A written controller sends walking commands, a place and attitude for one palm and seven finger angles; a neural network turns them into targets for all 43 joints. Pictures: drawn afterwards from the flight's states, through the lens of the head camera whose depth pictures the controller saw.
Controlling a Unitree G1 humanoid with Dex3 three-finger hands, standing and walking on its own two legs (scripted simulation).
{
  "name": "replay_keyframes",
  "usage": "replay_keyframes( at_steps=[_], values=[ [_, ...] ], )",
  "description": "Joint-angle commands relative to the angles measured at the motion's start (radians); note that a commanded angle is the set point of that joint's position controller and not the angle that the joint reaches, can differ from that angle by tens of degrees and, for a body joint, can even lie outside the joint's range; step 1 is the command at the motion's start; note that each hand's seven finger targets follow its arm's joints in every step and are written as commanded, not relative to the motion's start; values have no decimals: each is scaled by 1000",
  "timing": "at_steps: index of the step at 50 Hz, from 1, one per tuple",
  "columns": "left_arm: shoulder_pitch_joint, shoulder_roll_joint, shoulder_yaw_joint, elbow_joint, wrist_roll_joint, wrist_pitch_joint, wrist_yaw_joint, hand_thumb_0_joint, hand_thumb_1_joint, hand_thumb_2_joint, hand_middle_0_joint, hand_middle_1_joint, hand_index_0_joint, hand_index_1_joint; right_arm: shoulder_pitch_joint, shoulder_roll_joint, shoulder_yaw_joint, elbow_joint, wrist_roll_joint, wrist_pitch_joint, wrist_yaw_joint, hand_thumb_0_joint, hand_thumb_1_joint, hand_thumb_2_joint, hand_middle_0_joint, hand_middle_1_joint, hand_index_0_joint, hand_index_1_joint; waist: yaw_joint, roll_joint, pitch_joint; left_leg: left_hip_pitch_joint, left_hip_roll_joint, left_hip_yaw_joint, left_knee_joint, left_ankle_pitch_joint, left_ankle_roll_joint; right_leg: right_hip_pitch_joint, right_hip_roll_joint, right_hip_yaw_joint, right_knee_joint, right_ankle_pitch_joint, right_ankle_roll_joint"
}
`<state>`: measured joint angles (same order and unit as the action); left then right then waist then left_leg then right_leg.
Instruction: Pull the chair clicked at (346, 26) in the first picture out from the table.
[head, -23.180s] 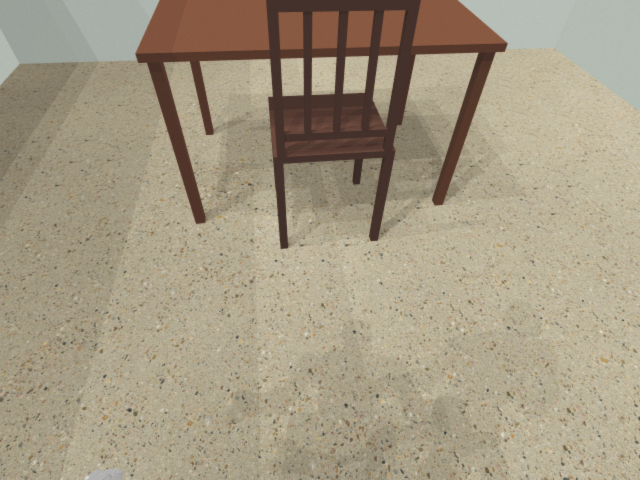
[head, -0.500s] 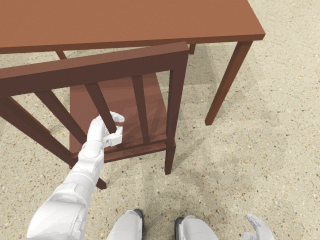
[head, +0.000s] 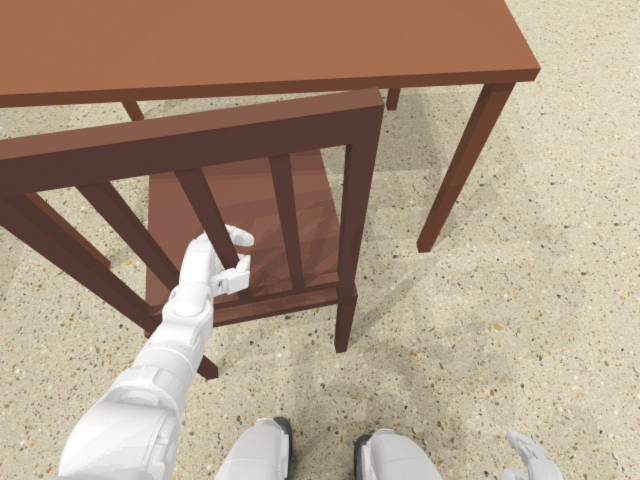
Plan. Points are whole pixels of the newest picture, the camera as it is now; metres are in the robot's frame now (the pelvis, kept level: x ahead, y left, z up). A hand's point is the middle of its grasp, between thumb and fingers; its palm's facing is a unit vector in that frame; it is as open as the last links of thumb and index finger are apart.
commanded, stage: step backward, pulling the chair out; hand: left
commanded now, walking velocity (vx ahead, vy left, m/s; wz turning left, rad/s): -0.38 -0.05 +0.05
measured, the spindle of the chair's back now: (223, 245) +0.41 +0.13 -0.02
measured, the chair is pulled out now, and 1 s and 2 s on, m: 0.16 0.25 0.41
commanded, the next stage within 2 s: none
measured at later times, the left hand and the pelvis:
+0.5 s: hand (233, 287) +0.36 +0.12 -0.05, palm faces -0.04 -0.99 -0.17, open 5.4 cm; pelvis -0.02 +0.01 +0.01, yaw +3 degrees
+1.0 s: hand (220, 337) +0.29 +0.13 -0.05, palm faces -0.05 -0.99 -0.16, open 5.5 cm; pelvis -0.09 +0.02 +0.01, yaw +3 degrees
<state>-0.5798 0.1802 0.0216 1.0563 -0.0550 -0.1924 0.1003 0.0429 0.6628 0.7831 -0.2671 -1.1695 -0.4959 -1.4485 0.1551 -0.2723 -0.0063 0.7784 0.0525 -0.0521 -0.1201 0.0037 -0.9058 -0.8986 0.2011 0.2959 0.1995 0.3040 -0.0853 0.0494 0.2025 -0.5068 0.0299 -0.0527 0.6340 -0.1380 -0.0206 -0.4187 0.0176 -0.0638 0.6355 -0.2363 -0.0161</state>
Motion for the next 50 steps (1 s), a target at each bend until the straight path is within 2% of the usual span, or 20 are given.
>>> replay_keyframes(
  at_steps=[1, 3, 9, 11, 14, 16, 20, 24, 27, 30, 33, 36, 37, 39, 42, 44, 45, 47, 49, 50],
  values=[
    [-344, 184, 9, -200, 2, -75, 10, 0, 900, 900, -500, -1450, -500, -1450, 17, -151, -40, -94, -9, -30, -13, 0, -900, -900, 200, 300, 200, 300, 42, 12, -477, 223, 147, -175, -150, 98, 76, 140, -105, 85, -79, -33, 6],
    [-358, 150, -4, -238, 6, -82, 3, 0, 900, 900, -500, -1450, -500, -1450, 21, -142, -41, -94, -19, -29, -5, 0, -900, -900, 200, 300, 200, 300, 62, 125, -535, 221, 202, -252, -189, 160, 117, 167, -57, 81, 18, -78, 5],
    [-378, 159, 1, -243, 19, -79, -10, 0, 900, 900, -500, -1450, -500, -1450, 40, -128, -44, -85, -20, -41, 0, 0, -900, -900, 200, 300, 200, 300, 54, 105, -570, 255, 200, -190, -111, 273, 106, 208, -71, 101, -48, 4, -7],
    [-366, 196, 18, -226, 14, -74, -8, 0, 900, 900, -500, -1450, -500, -1450, 39, -131, -47, -91, -12, -41, -4, 0, -900, -900, 200, 300, 200, 300, 49, 30, -523, 157, 160, -159, -69, 113, 81, 230, -124, 158, -100, -5, -28],
    [-359, 246, 31, -220, 12, -65, 8, 0, 900, 900, -500, -1450, -500, -1450, 29, -114, -40, -91, 6, -44, -7, 0, -900, -900, 200, 300, 200, 300, 44, -160, -502, 163, -6, -20, 205, -206, -15, 139, -378, 352, -296, 5, -115],
    [-313, 228, 27, -222, 9, -41, 9, 0, 900, 900, -500, -1450, -500, -1450, -2, -121, -30, -89, -5, -42, -12, 0, -900, -900, 200, 300, 200, 300, 68, -98, -506, 128, -19, -61, 286, -295, -24, 196, -422, 325, -254, 250, -162],
    [-313, 191, 24, -246, -1, -6, 5, 0, 900, 900, -500, -1450, -500, -1450, 16, -121, -13, -76, -6, -36, -21, 0, -900, -900, 200, 300, 200, 300, 63, -187, -539, 163, 20, -55, 8, -156, -19, 362, -365, 188, -99, 620, -90],
    [-390, 96, -39, -292, 1, -18, -5, 0, 900, 900, -500, -1450, -500, -1450, 22, -133, -31, -108, -12, -7, -16, 0, -900, -900, 200, 300, 200, 300, 60, 30, -577, 341, 185, -154, -123, 521, 60, 266, -158, 69, 10, 378, 18],
    [-414, 78, -34, -299, 18, -32, -13, 0, 900, 900, -500, -1450, -500, -1450, 36, -113, -35, -107, -38, 21, 10, 0, -900, -900, 200, 300, 200, 300, 57, 182, -589, 418, 264, -223, -129, 688, 122, 144, -92, 75, 101, -106, 14],
    [-392, 73, -32, -272, 36, -55, -12, 0, 900, 900, -500, -1450, -500, -1450, 73, -116, -43, -95, -40, 20, 31, 0, -900, -900, 200, 300, 200, 300, 51, 133, -584, 520, 255, -200, -27, 862, 113, 140, -85, 90, -48, 20, -4],
    [-394, 111, -14, -268, 37, -67, -21, 0, 900, 900, -500, -1450, -500, -1450, 76, -127, -52, -88, -26, 20, 30, 0, -900, -900, 200, 300, 200, 300, 42, 59, -620, 437, 211, -133, 14, 720, 55, 281, -114, 100, -137, 332, -16],
    [-367, 193, 19, -239, 20, -58, -14, 0, 900, 900, -500, -1450, -500, -1450, 46, -123, -48, -111, 0, 16, 3, 0, -900, -900, 200, 300, 200, 300, 42, -71, -630, 246, 89, -30, 118, 184, -21, 400, -295, 214, -126, 718, -86],
    [-374, 204, 22, -244, 16, -50, -15, 0, 900, 900, -500, -1450, -500, -1450, 19, -114, -42, -119, 1, 17, 0, 0, -900, -900, 200, 300, 200, 300, 50, -88, -601, 191, 49, -33, 164, -102, -30, 372, -355, 250, -149, 714, -110],
    [-355, 218, 36, -236, 14, -28, -11, 0, 900, 900, -500, -1450, -500, -1450, -8, -110, -33, -121, -2, 16, -8, 0, -900, -900, 200, 300, 200, 300, 67, -140, -545, 141, 18, -57, 210, -326, -28, 295, -402, 257, -184, 530, -121],
    [-328, 201, 38, -245, 7, 2, -5, 0, 900, 900, -500, -1450, -500, -1450, 15, -120, -21, -97, -9, 13, -20, 0, -900, -900, 200, 300, 200, 300, 63, -172, -549, 199, 43, -46, -3, -177, -22, 338, -359, 197, -121, 568, -86],
    [-349, 167, 11, -269, 2, 6, -7, 0, 900, 900, -500, -1450, -500, -1450, 24, -136, -34, -111, -3, 19, -24, 0, -900, -900, 200, 300, 200, 300, 57, -163, -565, 285, 101, -57, -110, 151, 9, 297, -264, 131, -95, 456, -19],
    [-367, 143, -2, -266, 3, 2, -11, 0, 900, 900, -500, -1450, -500, -1450, 33, -147, -43, -118, -3, 25, -20, 0, -900, -900, 200, 300, 200, 300, 56, -131, -554, 310, 138, -65, -127, 235, 26, 271, -210, 104, -97, 346, 8],
    [-418, 80, -45, -309, 10, -10, -21, 0, 900, 900, -500, -1450, -500, -1450, 6, -126, -32, -137, -24, 41, -10, 0, -900, -900, 200, 300, 200, 300, 60, 157, -549, 278, 236, -174, -184, 419, 93, 245, -115, 50, 98, 114, 26],
    [-410, 84, -24, -288, 20, -25, -22, 0, 900, 900, -500, -1450, -500, -1450, 30, -112, -38, -131, -36, 50, 12, 0, -900, -900, 200, 300, 200, 300, 68, 183, -541, 332, 278, -216, -170, 518, 134, 156, -81, 63, 128, -211, 12],
    [-394, 70, -31, -280, 22, -35, -21, 0, 900, 900, -500, -1450, -500, -1450, 58, -117, -44, -125, -36, 44, 21, 0, -900, -900, 200, 300, 200, 300, 65, 165, -540, 412, 281, -214, -125, 632, 139, 125, -75, 68, 67, -188, 5]
  ],
)
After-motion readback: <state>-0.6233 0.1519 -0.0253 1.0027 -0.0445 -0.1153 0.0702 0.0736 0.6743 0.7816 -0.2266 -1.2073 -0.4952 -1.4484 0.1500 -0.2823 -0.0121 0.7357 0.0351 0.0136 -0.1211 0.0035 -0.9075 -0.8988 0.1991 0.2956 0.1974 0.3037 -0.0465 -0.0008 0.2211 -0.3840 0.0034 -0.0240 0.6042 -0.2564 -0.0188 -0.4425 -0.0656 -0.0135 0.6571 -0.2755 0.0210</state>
